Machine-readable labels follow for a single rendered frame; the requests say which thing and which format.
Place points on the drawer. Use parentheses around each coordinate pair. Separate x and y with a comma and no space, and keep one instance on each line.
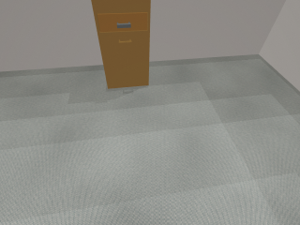
(108,21)

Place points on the handle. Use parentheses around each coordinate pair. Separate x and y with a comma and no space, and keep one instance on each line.
(123,25)
(125,43)

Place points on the cabinet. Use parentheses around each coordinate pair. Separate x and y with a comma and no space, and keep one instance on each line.
(125,65)

